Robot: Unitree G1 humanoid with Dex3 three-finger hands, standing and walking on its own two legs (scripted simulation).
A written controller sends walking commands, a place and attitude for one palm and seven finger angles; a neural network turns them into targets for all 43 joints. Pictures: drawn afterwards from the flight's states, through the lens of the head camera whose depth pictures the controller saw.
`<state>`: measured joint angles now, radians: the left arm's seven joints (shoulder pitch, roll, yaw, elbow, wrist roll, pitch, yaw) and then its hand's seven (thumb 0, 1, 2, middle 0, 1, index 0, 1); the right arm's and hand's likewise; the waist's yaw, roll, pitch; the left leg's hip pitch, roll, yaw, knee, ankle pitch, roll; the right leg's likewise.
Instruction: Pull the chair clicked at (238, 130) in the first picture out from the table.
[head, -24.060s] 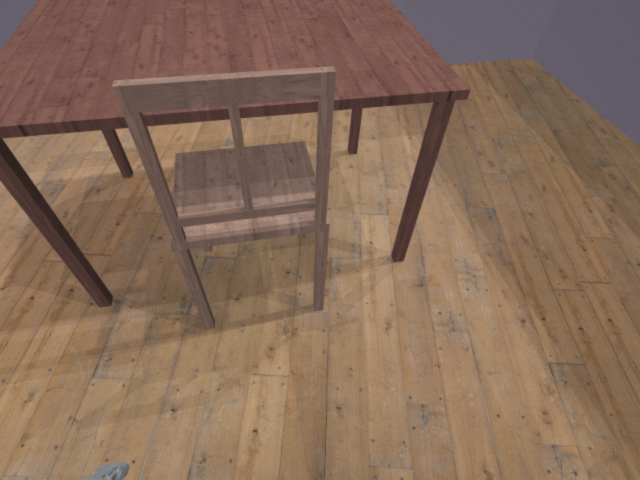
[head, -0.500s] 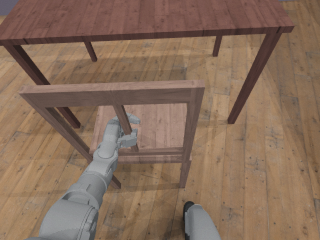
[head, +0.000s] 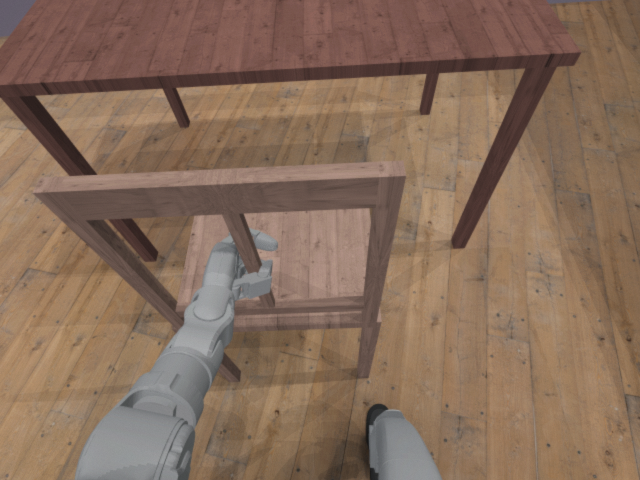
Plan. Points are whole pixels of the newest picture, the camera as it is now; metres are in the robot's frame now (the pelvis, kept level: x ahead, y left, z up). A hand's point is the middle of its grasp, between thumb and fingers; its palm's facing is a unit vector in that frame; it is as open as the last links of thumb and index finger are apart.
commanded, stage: stop walking, hand still on the chair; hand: left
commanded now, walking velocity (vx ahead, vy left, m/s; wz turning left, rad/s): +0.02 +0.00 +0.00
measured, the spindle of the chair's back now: (253, 265) +0.41 +0.09 -0.04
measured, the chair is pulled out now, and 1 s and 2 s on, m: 0.27 0.29 0.30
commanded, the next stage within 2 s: open the thumb and straighten the fingers in 0.96 s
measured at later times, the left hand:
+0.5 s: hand (261, 282) +0.37 +0.08 -0.03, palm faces -0.19 -0.96 -0.19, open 5.3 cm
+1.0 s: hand (249, 290) +0.36 +0.09 -0.03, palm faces -0.24 -0.96 -0.16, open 5.3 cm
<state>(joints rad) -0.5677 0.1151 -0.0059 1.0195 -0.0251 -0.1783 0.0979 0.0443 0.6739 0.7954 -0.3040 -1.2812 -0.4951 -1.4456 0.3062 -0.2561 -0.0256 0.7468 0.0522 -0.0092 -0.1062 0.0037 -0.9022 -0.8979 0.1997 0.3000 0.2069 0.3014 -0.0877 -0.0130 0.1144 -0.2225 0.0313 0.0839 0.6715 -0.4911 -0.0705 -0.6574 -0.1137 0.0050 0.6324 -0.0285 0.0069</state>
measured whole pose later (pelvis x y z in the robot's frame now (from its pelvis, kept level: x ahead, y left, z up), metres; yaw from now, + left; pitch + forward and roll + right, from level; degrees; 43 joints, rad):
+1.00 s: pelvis +0.06 +0.05 +0.01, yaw -2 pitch -2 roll +0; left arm -0.22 0.08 -0.17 0.67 0.01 -0.09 0.10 0.08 0.71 0.77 -0.26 -1.33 -0.49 -1.45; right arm 0.26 -0.20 0.01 0.68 0.02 0.07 -0.10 0.01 -0.90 -0.90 0.20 0.30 0.21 0.30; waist -0.07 0.01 0.10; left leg 0.04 0.05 0.12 0.51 -0.52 -0.02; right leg -0.43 -0.08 0.01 0.54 -0.07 0.05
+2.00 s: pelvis +0.06 +0.03 -0.01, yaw +3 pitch +13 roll +1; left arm -0.08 0.11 -0.15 0.34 0.00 0.02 -0.03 -0.01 -0.54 0.20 -0.01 -0.03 -0.01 -0.03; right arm 0.24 -0.28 -0.01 0.56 0.04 -0.04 -0.03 0.01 -0.90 -0.90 0.20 0.30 0.20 0.30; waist -0.05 0.04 -0.09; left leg -0.39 0.04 0.03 0.75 -0.60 -0.05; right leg -0.82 -0.13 -0.04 0.75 -0.16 0.04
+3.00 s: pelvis +0.06 +0.04 -0.05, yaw +4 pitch +15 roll +0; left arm 0.61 0.10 -0.19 -0.39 -0.04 -0.31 0.07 -0.02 -0.54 0.20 0.00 0.00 0.00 0.00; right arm 0.25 -0.20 0.00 0.43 0.04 -0.20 0.00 0.01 -0.90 -0.90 0.20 0.30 0.21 0.30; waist 0.01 0.01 -0.14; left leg -0.57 0.04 -0.01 1.08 -0.77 -0.04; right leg -0.99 -0.16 -0.04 1.02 -0.28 0.05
